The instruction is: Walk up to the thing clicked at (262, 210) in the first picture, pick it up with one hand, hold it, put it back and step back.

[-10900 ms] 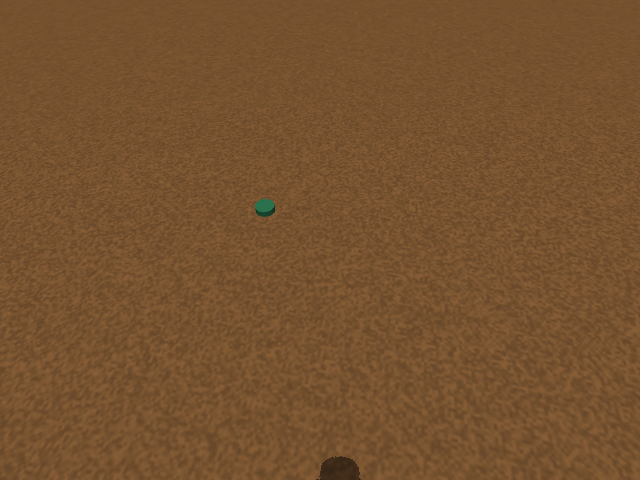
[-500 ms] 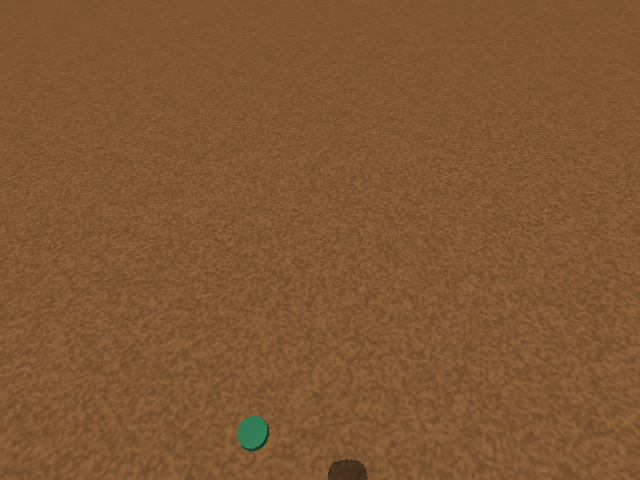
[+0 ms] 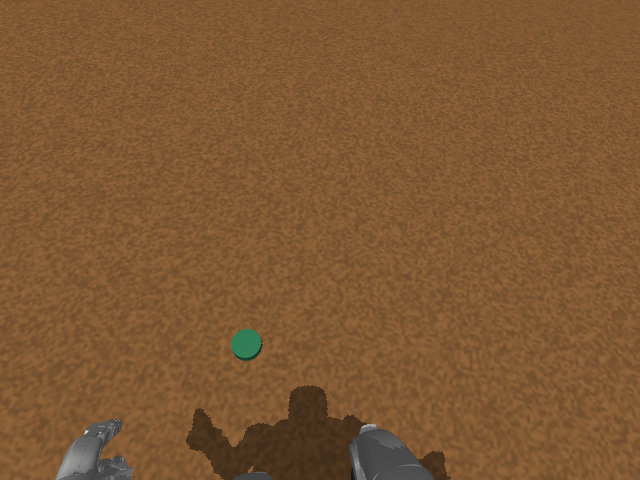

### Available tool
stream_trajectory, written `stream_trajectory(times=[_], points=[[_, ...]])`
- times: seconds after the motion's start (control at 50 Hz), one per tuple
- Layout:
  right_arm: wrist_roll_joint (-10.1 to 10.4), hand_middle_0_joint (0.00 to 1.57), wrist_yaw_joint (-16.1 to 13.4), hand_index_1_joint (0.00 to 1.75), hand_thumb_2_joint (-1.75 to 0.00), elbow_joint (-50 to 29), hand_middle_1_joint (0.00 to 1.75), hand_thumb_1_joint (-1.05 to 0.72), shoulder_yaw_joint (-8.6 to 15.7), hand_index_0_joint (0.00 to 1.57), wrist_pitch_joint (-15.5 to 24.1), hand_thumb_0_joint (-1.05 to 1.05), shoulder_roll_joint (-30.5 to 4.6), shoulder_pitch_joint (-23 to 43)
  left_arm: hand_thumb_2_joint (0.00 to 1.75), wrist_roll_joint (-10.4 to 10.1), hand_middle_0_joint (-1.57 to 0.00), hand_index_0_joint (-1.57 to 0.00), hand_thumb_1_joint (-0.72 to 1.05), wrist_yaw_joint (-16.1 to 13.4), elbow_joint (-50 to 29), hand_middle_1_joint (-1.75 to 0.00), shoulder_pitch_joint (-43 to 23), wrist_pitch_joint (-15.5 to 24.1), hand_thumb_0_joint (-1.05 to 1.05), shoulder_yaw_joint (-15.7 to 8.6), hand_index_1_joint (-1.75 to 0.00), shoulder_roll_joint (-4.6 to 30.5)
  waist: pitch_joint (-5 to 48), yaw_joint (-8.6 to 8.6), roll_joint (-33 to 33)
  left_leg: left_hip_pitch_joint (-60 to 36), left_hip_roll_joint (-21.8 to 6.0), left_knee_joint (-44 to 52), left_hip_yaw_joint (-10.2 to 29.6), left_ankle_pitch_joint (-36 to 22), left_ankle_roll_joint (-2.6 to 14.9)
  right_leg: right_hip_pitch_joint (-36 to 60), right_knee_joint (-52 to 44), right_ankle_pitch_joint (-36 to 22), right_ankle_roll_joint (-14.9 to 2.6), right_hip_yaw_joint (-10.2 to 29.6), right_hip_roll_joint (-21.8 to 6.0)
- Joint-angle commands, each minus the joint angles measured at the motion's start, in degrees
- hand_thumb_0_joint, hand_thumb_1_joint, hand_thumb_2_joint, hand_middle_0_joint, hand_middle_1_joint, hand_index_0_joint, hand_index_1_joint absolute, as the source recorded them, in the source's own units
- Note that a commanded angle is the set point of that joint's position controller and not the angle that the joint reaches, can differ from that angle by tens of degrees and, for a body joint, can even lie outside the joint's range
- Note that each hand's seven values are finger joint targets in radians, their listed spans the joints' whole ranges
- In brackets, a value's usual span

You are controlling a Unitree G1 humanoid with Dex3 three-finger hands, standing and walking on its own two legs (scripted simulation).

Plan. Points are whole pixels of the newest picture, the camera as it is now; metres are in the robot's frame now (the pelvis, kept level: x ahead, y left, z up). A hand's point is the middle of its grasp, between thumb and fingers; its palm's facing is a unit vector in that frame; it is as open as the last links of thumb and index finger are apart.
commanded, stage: walk up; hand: left
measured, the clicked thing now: (246, 344) +0.53 +0.19 -0.73
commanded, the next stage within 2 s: none
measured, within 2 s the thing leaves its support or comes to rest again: neither
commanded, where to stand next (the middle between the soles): +0.13 -0.04 m, yaw -2 degrees
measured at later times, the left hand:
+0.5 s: hand out of the picture +0.00 +0.22 -0.12, palm faces -0.05 -0.92 -0.39, open 7.3 cm
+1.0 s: hand out of the picture -0.20 +0.22 -0.14, palm faces +0.02 -0.94 -0.33, open 7.3 cm
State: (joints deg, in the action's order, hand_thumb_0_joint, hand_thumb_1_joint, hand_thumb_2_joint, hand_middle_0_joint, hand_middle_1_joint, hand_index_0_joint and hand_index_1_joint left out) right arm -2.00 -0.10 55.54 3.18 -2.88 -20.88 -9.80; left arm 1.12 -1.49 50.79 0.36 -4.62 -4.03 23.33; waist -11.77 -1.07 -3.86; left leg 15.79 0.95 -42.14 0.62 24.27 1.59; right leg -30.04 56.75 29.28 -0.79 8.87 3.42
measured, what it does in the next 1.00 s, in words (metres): walks backwards: right foot, then left foot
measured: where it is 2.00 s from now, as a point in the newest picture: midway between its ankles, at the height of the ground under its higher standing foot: outside the picture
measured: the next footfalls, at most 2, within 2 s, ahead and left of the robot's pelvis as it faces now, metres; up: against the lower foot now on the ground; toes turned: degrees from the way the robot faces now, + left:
right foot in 0.34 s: -0.07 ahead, -0.15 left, +0.00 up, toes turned -1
left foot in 0.72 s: -0.17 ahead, +0.07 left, +0.00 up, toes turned +0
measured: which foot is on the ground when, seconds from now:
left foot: down 0.00-0.38, up 0.40-0.70, down 0.72-1.00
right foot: up 0.00-0.32, down 0.34-0.76, up 0.78-1.00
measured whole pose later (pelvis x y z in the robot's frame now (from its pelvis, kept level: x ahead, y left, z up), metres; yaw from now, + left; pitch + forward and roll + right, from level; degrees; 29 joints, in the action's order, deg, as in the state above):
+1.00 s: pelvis -0.25 -0.05 +0.01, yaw -1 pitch -3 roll -1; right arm -3.0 -0.1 49.8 2.1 0.1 -20.2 -10.1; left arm 0.9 2.0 52.3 15.6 -3.1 -5.1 23.3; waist -5.0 2.0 -2.8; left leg 15.7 -1.9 -34.2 -0.7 16.0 1.1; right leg -14.1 42.9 28.9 0.2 4.5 -0.2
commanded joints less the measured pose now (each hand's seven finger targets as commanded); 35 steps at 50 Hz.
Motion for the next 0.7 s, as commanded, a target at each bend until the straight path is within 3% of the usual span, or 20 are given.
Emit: stream_trajectory(times=[0.0, 0.02, 0.06, 0.12, 0.18, 0.22, 0.28, 0.32, 0.34, 0.36, 0.38, 0.4, 0.44, 0.46, 0.48, 0.54, 0.6, 0.62, 0.64, 0.68], points=[[-1.05, 0.2, -2.31, 0.3, -0.9, -7.17, 0.3, -0.9, 4.08, 0.2, 2.51, 0.0, -17.06, 5.82, 0.9, -0.36, -0.2, -0.2, 0.9, -0.71, -3.64, -0.3, 3.19, 0.44, 0.0, -3.02, -0.3, 10.09, 10.68, 2.89, 11.43, -4.43, -15.77, 16.79, 16.24, -40.28, 9.37, -2.28, 17.05, -0.09, 0.12, 5.15, 3.12], [-0.48, 0.2, -2.66, 0.3, -0.9, -7.63, 0.3, -0.9, 3.87, 0.2, 2.73, 0.0, -16.13, 5.33, 0.9, -0.46, -0.2, -0.2, 0.9, -0.57, -3.86, -0.3, 5.08, 0.47, 0.0, -2.97, -0.3, 9.75, 10.83, 3.8, 11.83, -8.44, -14.48, 14.53, 14.15, -42.78, 8.64, -4.11, 16.75, -1.63, 0.06, 4.25, 2.94], [0.24, 0.2, -3.02, 0.3, -0.9, -7.43, 0.3, -0.9, 3.96, 0.2, 2.83, 0.0, -14.81, 1.13, 0.9, 0.18, -0.2, -0.2, 0.9, -0.48, -4.4, -0.3, 6.07, 0.67, 0.0, -3.32, -0.3, 9.41, 13.51, 2.17, 10.9, -16.51, -14.99, 12.09, 14.74, -49.04, 9.29, -4.46, 14.32, -0.93, 1.42, 2.84, 2.72], [0.85, 0.2, -3.54, 0.3, -0.9, -7.21, 0.3, -0.9, 4.21, 0.2, 2.93, 0.0, -14.56, -3.29, 0.9, 0.76, -0.2, -0.2, 0.9, -0.03, -6.77, -0.3, 2.68, 0.97, 0.0, -3.35, -0.3, 8.86, 13.98, -0.92, 9.81, -20.39, -14.6, 12.03, 14.51, -47.39, 9.02, -3.67, 5.88, -0.86, 2.73, 1.63, 2.31], [0.74, 0.2, -3.7, 0.3, -0.9, -8.15, 0.3, -0.9, 4.62, 0.2, 2.89, 0.0, -15.99, -4.21, 0.9, 0.64, -0.2, -0.2, 0.9, 0.23, -7.5, -0.3, 3.64, 0.97, 0.0, -3.43, -0.3, 8.55, 15.75, -1.95, 10.78, -21.25, -17.22, 11.64, 15.5, -45.58, 11.58, -0.27, -2.59, 0.74, 2.79, -0.29, 0.04], [0.51, 0.2, -3.56, 0.3, -0.9, -9.53, 0.3, -0.9, 4.79, 0.2, 2.82, 0.0, -16.66, -2.55, 0.9, 0.67, -0.2, -0.2, 0.9, 0.41, -7.31, -0.3, 5.91, 1.13, 0.0, -3.38, -0.3, 8.13, 17.88, -1.15, 11.96, -18.98, -18.53, 10.88, 14.84, -44.29, 12.31, 4.57, -8.89, 0.19, 2.18, -2.58, -2.23], [0.51, 0.2, -3.05, 0.3, -0.9, -10.98, 0.3, -0.9, 4.53, 0.2, 2.36, 0.0, -17.11, 0.43, 0.9, 0.88, -0.2, -0.2, 0.9, 1.25, -5.71, -0.3, 9.58, 1.32, 0.0, -3.98, -0.3, 8.14, 18.83, 0.65, 13.68, -10.99, -16.92, 9.73, 12.97, -38.04, 10.16, 13.82, -19.85, -5.33, 0.53, -5.67, -2.58], [0.99, 0.2, -2.74, 0.3, -0.9, -11.49, 0.3, -0.9, 4.08, 0.2, 1.75, 0.0, -16.51, 3.8, 0.9, 1.17, -0.2, -0.2, 0.9, 1.49, -3.93, -0.3, 14.07, 1.64, 0.0, -4.37, -0.3, 8.07, 19.02, 3.39, 11.77, -3.83, -14.24, 6.36, 9.85, -29.85, 6.72, 22.18, -31.55, -16.34, -1.23, -6.67, -3.4], [1.53, 0.2, -2.58, 0.3, -0.9, -11.9, 0.3, -0.9, 3.41, 0.2, 1.72, 0.0, -14.62, 4.18, 0.9, 1.65, -0.2, -0.2, 0.9, 1.46, -4.57, -0.3, 13.52, 1.99, 0.0, -5.1, -0.3, 11.03, 17.9, 3.51, 5.43, 3.52, -9.24, 2.38, 7.63, -22.85, 3.25, 25.0, -31.26, -23.64, -3.0, 0.58, -7.52], [1.98, 0.2, -2.77, 0.3, -0.9, -12.48, 0.3, -0.9, 2.54, 0.2, 1.66, 0.0, -11.63, 3.57, 0.9, 1.48, -0.2, -0.2, 0.9, 1.67, -5.87, -0.3, 11.75, 2.0, 0.0, -6.13, -0.3, 15.03, 14.38, 3.34, -6.53, 13.94, 1.29, -7.2, 3.88, -3.06, -0.59, 24.8, -34.14, -29.22, -7.89, 13.82, -16.54], [2.06, 0.2, -3.77, 0.3, -0.9, -12.5, 0.3, -0.9, 3.1, 0.2, 1.46, 0.0, -12.2, 4.56, 0.9, 1.49, -0.2, -0.2, 0.9, 1.54, -7.87, -0.3, 8.55, 2.01, 0.0, -6.22, -0.3, 18.6, 12.67, 4.85, -13.06, 10.39, 3.55, -21.02, 3.21, 14.69, -1.53, 12.81, -36.74, -33.86, -17.7, 21.86, -25.92], [2.12, 0.2, -3.84, 0.3, -0.9, -10.97, 0.3, -0.9, 3.64, 0.2, 1.45, 0.0, -13.71, 2.13, 0.9, 1.36, -0.2, -0.2, 0.9, 1.46, -8.95, -0.3, 6.08, 2.06, 0.0, -5.99, -0.3, 16.87, 8.87, 3.38, -10.52, 7.89, 2.32, -26.47, 6.27, 14.75, -1.73, 5.98, -37.93, -31.78, -17.61, 21.23, -25.88], [2.31, 0.2, -3.14, 0.3, -0.9, -9.15, 0.3, -0.9, 2.98, 0.2, 1.48, 0.0, -14.13, -0.45, 0.9, 1.03, -0.2, -0.2, 0.9, 1.08, -10.79, -0.3, 1.96, 2.09, 0.0, -4.57, -0.3, 11.77, 6.8, 0.67, -4.31, 8.82, 4.43, -28.96, 8.32, 7.69, -1.43, 8.18, -35.23, -33.96, -13.02, 8.17, -17.53], [2.39, 0.2, -3.24, 0.3, -0.9, -8.71, 0.3, -0.9, 2.36, 0.2, 1.59, 0.0, -12.71, -1.7, 0.9, 1.05, -0.2, -0.2, 0.9, 0.89, -10.97, -0.3, 1.32, 1.94, 0.0, -4.55, -0.3, 10.45, 7.41, -0.15, -4.44, 11.62, 5.17, -27.81, 8.04, 5.78, -1.83, 12.11, -32.53, -36.74, -10.46, 3.58, -14.0], [2.25, 0.2, -3.49, 0.3, -0.9, -8.58, 0.3, -0.9, 2.11, 0.2, 1.93, 0.0, -12.22, -2.37, 0.9, 1.43, -0.2, -0.2, 0.9, 0.85, -11.11, -0.3, 2.14, 1.86, 0.0, -4.8, -0.3, 10.26, 8.89, 0.56, -5.46, 11.77, 5.35, -27.47, 7.3, 4.99, -2.3, 14.37, -31.18, -38.66, -10.02, 1.92, -13.0], [1.78, 0.2, -3.91, 0.3, -0.9, -9.73, 0.3, -0.9, 1.91, 0.2, 2.83, 0.0, -12.21, -2.55, 0.9, 2.03, -0.2, -0.2, 0.9, 0.71, -12.38, -0.3, 7.08, 1.83, 0.0, -4.63, -0.3, 9.46, 13.27, 3.4, -5.45, 13.85, 4.19, -19.78, 4.16, 6.59, -2.97, 25.42, -28.66, -42.2, -11.46, 1.74, -13.71], [1.1, 0.2, -3.6, 0.3, -0.9, -10.32, 0.3, -0.9, 1.96, 0.2, 3.55, 0.0, -11.42, -2.27, 0.9, 2.07, -0.2, -0.2, 0.9, 0.4, -12.42, -0.3, 9.34, 2.02, 0.0, -4.69, -0.3, 9.02, 16.58, 4.55, -7.58, 12.45, 1.08, -6.96, 2.22, 7.59, -2.92, 31.39, -27.46, -39.64, -12.63, 4.07, -16.46], [0.81, 0.2, -3.34, 0.3, -0.9, -10.22, 0.3, -0.9, 2.14, 0.2, 3.62, 0.0, -11.32, -3.64, 0.9, 2.05, -0.2, -0.2, 0.9, 0.38, -12.67, -0.3, 8.49, 2.04, 0.0, -4.72, -0.3, 10.04, 17.18, 3.85, -8.33, 9.22, -0.79, -1.0, 2.22, 6.61, -2.07, 29.92, -27.25, -36.63, -12.54, 5.27, -17.87], [0.64, 0.2, -3.08, 0.3, -0.9, -9.54, 0.3, -0.9, 2.24, 0.2, 3.83, 0.0, -11.51, -4.35, 0.9, 1.67, -0.2, -0.2, 0.9, 0.53, -12.61, -0.3, 8.71, 1.92, 0.0, -4.63, -0.3, 9.74, 17.44, 3.56, -7.25, 6.83, -0.35, 5.17, 1.23, 3.67, -1.82, 29.56, -25.73, -34.78, -11.66, 4.82, -16.96], [0.13, 0.2, -2.69, 0.3, -0.9, -7.46, 0.3, -0.9, 2.75, 0.2, 4.13, 0.0, -11.44, -7.96, 0.9, 0.76, -0.2, -0.2, 0.9, 1.14, -12.48, -0.3, 7.99, 1.27, 0.0, -4.07, -0.3, 10.37, 17.86, 1.17, -3.68, -3.33, 1.37, 20.23, -1.85, -8.94, -0.66, 22.88, -21.02, -26.98, -8.49, 2.05, -14.65]])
